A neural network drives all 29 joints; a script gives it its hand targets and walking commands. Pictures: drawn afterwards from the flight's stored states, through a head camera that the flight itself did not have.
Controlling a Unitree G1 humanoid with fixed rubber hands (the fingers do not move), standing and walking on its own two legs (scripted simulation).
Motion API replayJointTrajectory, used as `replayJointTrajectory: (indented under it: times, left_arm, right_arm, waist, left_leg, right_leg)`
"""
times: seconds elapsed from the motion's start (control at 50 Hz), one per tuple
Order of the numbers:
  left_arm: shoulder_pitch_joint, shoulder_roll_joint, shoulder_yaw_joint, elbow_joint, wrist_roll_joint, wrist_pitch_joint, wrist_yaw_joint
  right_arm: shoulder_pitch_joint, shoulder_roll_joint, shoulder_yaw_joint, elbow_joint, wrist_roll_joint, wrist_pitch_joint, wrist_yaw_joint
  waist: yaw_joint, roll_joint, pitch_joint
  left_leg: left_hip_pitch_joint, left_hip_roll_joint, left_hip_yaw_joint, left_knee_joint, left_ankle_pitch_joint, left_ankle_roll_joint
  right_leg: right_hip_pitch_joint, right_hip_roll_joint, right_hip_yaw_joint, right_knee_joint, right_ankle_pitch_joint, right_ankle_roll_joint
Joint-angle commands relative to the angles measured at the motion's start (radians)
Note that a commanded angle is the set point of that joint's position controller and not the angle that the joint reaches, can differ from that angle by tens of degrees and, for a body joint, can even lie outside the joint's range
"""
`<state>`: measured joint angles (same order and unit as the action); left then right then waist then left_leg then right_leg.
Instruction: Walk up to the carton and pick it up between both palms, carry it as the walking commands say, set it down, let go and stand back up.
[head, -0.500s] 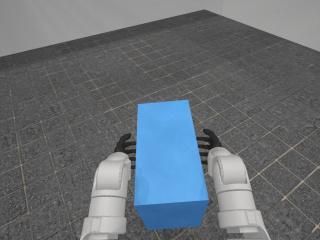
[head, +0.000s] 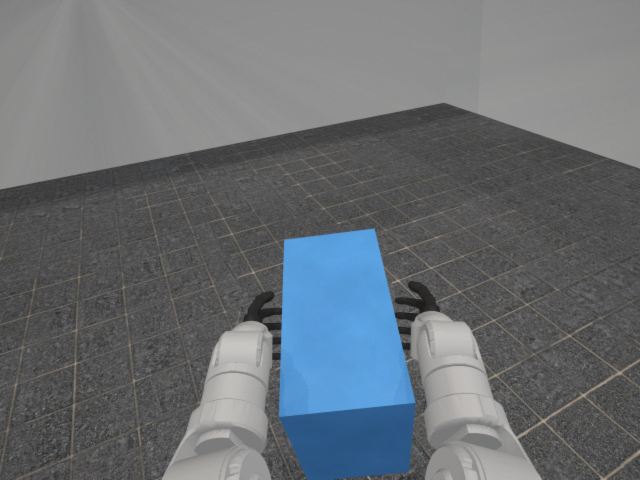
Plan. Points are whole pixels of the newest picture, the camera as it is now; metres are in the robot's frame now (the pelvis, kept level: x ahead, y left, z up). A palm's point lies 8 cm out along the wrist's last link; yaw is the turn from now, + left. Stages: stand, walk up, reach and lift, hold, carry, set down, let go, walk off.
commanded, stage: set down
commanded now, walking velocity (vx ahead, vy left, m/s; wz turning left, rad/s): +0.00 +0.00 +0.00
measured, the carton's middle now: (343, 349) +0.33 -0.06 -0.01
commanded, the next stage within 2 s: none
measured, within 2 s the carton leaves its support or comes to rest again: neither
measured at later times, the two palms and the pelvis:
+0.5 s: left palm (247, 377) +0.34 +0.10 -0.05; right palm (397, 373) +0.31 -0.14 -0.05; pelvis +0.00 +0.03 -0.01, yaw -1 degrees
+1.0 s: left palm (269, 405) +0.35 +0.07 -0.15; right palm (402, 399) +0.33 -0.16 -0.15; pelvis -0.02 +0.00 -0.08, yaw -1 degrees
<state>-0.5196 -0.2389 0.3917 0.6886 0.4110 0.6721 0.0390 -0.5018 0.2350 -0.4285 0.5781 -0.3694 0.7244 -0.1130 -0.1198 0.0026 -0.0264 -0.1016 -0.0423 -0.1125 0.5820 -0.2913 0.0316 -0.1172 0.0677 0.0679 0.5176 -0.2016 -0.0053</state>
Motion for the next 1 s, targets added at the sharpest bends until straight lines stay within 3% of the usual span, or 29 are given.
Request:
replayJointTrajectory:
  times: [0.0, 0.02, 0.06, 0.1, 0.14, 0.18, 0.22, 0.26, 0.34, 0.36, 0.42, 0.44, 0.46, 0.52, 0.54, 0.56, 0.62, 0.64, 0.66, 0.74, 0.76, 0.78, 0.8, 0.82, 0.84, 0.86, 0.98]
  left_arm:
    - [-0.645, -0.832, -0.329, 0.011, -0.187, -0.108, -0.238]
    - [-0.694, -0.842, -0.341, -0.004, -0.195, -0.121, -0.242]
    - [-0.742, -0.833, -0.323, 0.007, -0.192, -0.144, -0.253]
    - [-0.783, -0.829, -0.324, 0.008, -0.197, -0.18, -0.256]
    - [-0.728, -0.869, -0.393, -0.022, -0.217, -0.217, -0.26]
    - [-0.741, -0.906, -0.426, -0.021, -0.228, -0.245, -0.256]
    - [-0.696, -0.906, -0.407, 0.002, -0.202, -0.269, -0.252]
    - [-0.664, -0.929, -0.42, 0.024, -0.197, -0.29, -0.241]
    - [-0.653, -0.948, -0.472, -0.02, -0.192, -0.363, -0.212]
    - [-0.624, -0.969, -0.486, -0.023, -0.187, -0.384, -0.198]
    - [-0.574, -0.991, -0.56, -0.057, -0.205, -0.445, -0.165]
    - [-0.548, -1.028, -0.586, -0.041, -0.219, -0.467, -0.156]
    - [-0.56, -1.027, -0.596, -0.07, -0.223, -0.489, -0.141]
    - [-0.449, -1.053, -0.596, -0.002, -0.199, -0.524, -0.106]
    - [-0.434, -1.04, -0.588, 0.005, -0.188, -0.536, -0.095]
    - [-0.43, -1.019, -0.605, -0.032, -0.19, -0.558, -0.085]
    - [-0.401, -1.002, -0.579, 0.006, -0.179, -0.588, -0.07]
    - [-0.426, -0.994, -0.595, -0.006, -0.179, -0.596, -0.06]
    - [-0.408, -0.987, -0.581, 0.022, -0.173, -0.593, -0.058]
    - [-0.471, -0.965, -0.58, 0.007, -0.181, -0.605, -0.059]
    - [-0.48, -0.958, -0.577, -0.003, -0.177, -0.613, -0.058]
    - [-0.498, -0.929, -0.557, 0.023, -0.172, -0.612, -0.064]
    - [-0.555, -0.917, -0.595, -0.032, -0.181, -0.619, -0.06]
    - [-0.555, -0.924, -0.589, -0.003, -0.189, -0.614, -0.066]
    - [-0.578, -0.902, -0.601, -0.023, -0.194, -0.618, -0.07]
    - [-0.561, -0.906, -0.61, -0.013, -0.201, -0.622, -0.07]
    - [-0.632, -0.791, -0.612, -0.034, -0.213, -0.625, -0.085]
  right_arm:
    - [-0.556, 1.11, 0.385, 0.134, 0.254, -0.038, 0.242]
    - [-0.557, 1.114, 0.375, 0.156, 0.248, -0.052, 0.242]
    - [-0.588, 1.1, 0.347, 0.153, 0.211, -0.079, 0.22]
    - [-0.64, 1.118, 0.364, 0.137, 0.218, -0.117, 0.209]
    - [-0.573, 1.118, 0.384, 0.11, 0.214, -0.167, 0.196]
    - [-0.59, 1.105, 0.383, 0.112, 0.223, -0.21, 0.195]
    - [-0.558, 1.087, 0.375, 0.116, 0.198, -0.247, 0.193]
    - [-0.566, 1.045, 0.376, 0.101, 0.191, -0.28, 0.191]
    - [-0.498, 0.997, 0.384, 0.108, 0.153, -0.366, 0.205]
    - [-0.486, 0.968, 0.394, 0.094, 0.152, -0.392, 0.209]
    - [-0.445, 0.963, 0.442, 0.066, 0.145, -0.457, 0.223]
    - [-0.432, 0.925, 0.455, 0.045, 0.145, -0.487, 0.224]
    - [-0.439, 0.939, 0.471, 0.036, 0.146, -0.504, 0.233]
    - [-0.445, 0.877, 0.508, -0.003, 0.154, -0.558, 0.249]
    - [-0.423, 0.866, 0.512, 0.018, 0.143, -0.562, 0.247]
    - [-0.413, 0.875, 0.533, 0.011, 0.154, -0.578, 0.259]
    - [-0.465, 0.855, 0.59, -0.018, 0.177, -0.604, 0.258]
    - [-0.452, 0.859, 0.583, 0.003, 0.18, -0.606, 0.261]
    - [-0.464, 0.829, 0.595, -0.011, 0.184, -0.611, 0.26]
    - [-0.452, 0.809, 0.568, 0.021, 0.155, -0.62, 0.243]
    - [-0.449, 0.832, 0.557, 0.069, 0.162, -0.618, 0.24]
    - [-0.514, 0.815, 0.573, 0.032, 0.168, -0.627, 0.236]
    - [-0.465, 0.828, 0.54, 0.071, 0.156, -0.624, 0.236]
    - [-0.527, 0.812, 0.564, 0.027, 0.168, -0.634, 0.224]
    - [-0.477, 0.823, 0.555, 0.052, 0.153, -0.628, 0.212]
    - [-0.52, 0.853, 0.59, 0.03, 0.17, -0.635, 0.199]
    - [-0.516, 0.907, 0.626, 0.058, 0.187, -0.615, 0.134]
  waist:
    - [0.098, -0.059, -0.075]
    - [0.096, -0.04, -0.111]
    - [0.059, -0.09, -0.119]
    - [0.082, -0.106, -0.167]
    - [0.052, -0.081, -0.211]
    - [0.037, -0.043, -0.249]
    - [0.029, -0.058, -0.279]
    - [0.028, -0.007, -0.296]
    - [0.002, 0.009, -0.369]
    - [-0.004, 0.059, -0.366]
    - [-0.011, 0.067, -0.493]
    - [-0.039, 0.074, -0.558]
    - [-0.022, 0.053, -0.587]
    - [-0.019, 0.071, -0.671]
    - [-0.022, 0.057, -0.655]
    - [-0.002, 0.05, -0.711]
    - [0.039, 0.006, -0.749]
    - [0.023, 0.003, -0.734]
    - [0.039, 0.018, -0.706]
    - [0.006, 0.028, -0.683]
    - [0.014, 0.011, -0.657]
    - [0.026, 0.02, -0.651]
    - [-0.012, 0.02, -0.671]
    - [0.004, 0.048, -0.704]
    - [-0.025, 0.018, -0.698]
    - [0.006, 0.006, -0.748]
    - [0.028, -0.049, -0.789]
  left_leg:
    - [-0.138, -0.005, -0.005, -0.119, -0.104, 0.058]
    - [-0.137, -0.004, 0.0, -0.11, -0.116, 0.051]
    - [-0.139, -0.01, 0.0, -0.095, -0.139, 0.06]
    - [-0.116, -0.008, 0.003, -0.054, -0.128, 0.058]
    - [-0.092, -0.008, -0.011, -0.064, -0.041, 0.053]
    - [-0.109, -0.001, -0.02, -0.057, -0.046, 0.043]
    - [-0.154, -0.007, -0.021, -0.065, -0.052, 0.046]
    - [-0.207, -0.009, -0.022, -0.076, -0.037, 0.042]
    - [-0.252, -0.017, -0.026, -0.064, 0.027, 0.023]
    - [-0.278, -0.019, -0.031, -0.064, 0.059, 0.017]
    - [-0.24, -0.031, -0.037, -0.022, 0.217, -0.007]
    - [-0.192, -0.029, -0.048, 0.001, 0.295, -0.017]
    - [-0.185, -0.025, -0.057, 0.023, 0.308, -0.021]
    - [-0.124, -0.016, -0.084, 0.066, 0.395, -0.04]
    - [-0.189, -0.021, -0.082, 0.079, 0.372, -0.039]
    - [-0.162, -0.016, -0.09, 0.093, 0.422, -0.043]
    - [-0.234, -0.048, -0.071, 0.133, 0.354, -0.031]
    - [-0.243, -0.033, -0.094, 0.141, 0.326, -0.031]
    - [-0.289, -0.043, -0.08, 0.142, 0.312, -0.032]
    - [-0.385, -0.076, -0.047, 0.187, 0.181, -0.043]
    - [-0.434, -0.074, -0.047, 0.199, 0.155, -0.037]
    - [-0.491, -0.086, -0.034, 0.222, 0.105, -0.034]
    - [-0.472, -0.078, -0.036, 0.231, 0.081, -0.042]
    - [-0.527, -0.091, -0.019, 0.266, 0.058, -0.046]
    - [-0.561, -0.094, -0.016, 0.272, 0.053, -0.043]
    - [-0.583, -0.104, 0.001, 0.301, 0.043, -0.04]
    - [-0.811, -0.135, 0.057, 0.434, -0.054, -0.019]
  right_leg:
    - [0.005, -0.082, 0.135, -0.219, -0.256, 0.023]
    - [0.019, -0.082, 0.15, -0.224, -0.276, 0.016]
    - [0.003, -0.086, 0.151, -0.223, -0.338, 0.022]
    - [-0.013, -0.096, 0.175, -0.227, -0.386, 0.03]
    - [-0.015, -0.083, 0.145, -0.189, -0.206, 0.033]
    - [-0.01, -0.077, 0.143, -0.149, -0.165, 0.025]
    - [0.017, -0.051, 0.128, -0.113, -0.132, 0.027]
    - [0.029, -0.031, 0.095, -0.047, -0.055, 0.019]
    - [-0.033, -0.002, 0.06, 0.04, 0.082, 0.006]
    - [-0.067, 0.009, 0.037, 0.078, 0.127, -0.001]
    - [-0.134, 0.028, 0.022, 0.13, 0.251, -0.002]
    - [-0.176, 0.036, 0.016, 0.143, 0.294, -0.004]
    - [-0.221, 0.046, 0.013, 0.166, 0.275, -0.005]
    - [-0.342, 0.057, 0.002, 0.198, 0.271, -0.01]
    - [-0.352, 0.059, 0.005, 0.213, 0.265, -0.012]
    - [-0.367, 0.066, 0.004, 0.231, 0.283, -0.005]
    - [-0.378, 0.071, 0.004, 0.264, 0.26, 0.003]
    - [-0.432, 0.071, 0.002, 0.292, 0.222, 0.001]
    - [-0.437, 0.065, 0.005, 0.289, 0.22, -0.002]
    - [-0.495, 0.064, 0.0, 0.321, 0.138, -0.007]
    - [-0.513, 0.066, 0.006, 0.341, 0.121, -0.003]
    - [-0.53, 0.056, 0.015, 0.345, 0.085, -0.002]
    - [-0.564, 0.067, -0.004, 0.363, 0.071, 0.0]
    - [-0.538, 0.054, 0.01, 0.38, 0.053, -0.004]
    - [-0.531, 0.061, 0.011, 0.372, 0.067, 0.004]
    - [-0.494, 0.056, 0.016, 0.387, 0.06, 0.012]
    - [-0.438, 0.057, 0.054, 0.423, 0.008, 0.049]
